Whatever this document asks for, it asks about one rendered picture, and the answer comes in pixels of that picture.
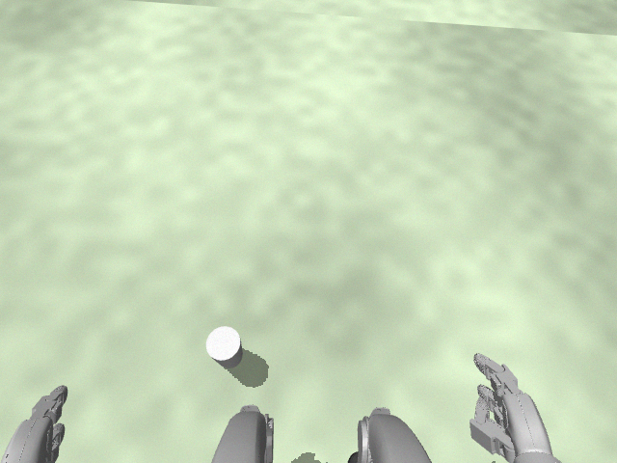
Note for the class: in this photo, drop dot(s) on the left robot hand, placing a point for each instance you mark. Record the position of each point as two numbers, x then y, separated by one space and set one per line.
36 440

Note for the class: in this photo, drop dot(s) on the cup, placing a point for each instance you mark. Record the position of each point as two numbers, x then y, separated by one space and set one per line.
224 346

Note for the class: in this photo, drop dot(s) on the right robot hand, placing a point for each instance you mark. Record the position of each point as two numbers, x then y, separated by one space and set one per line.
518 428

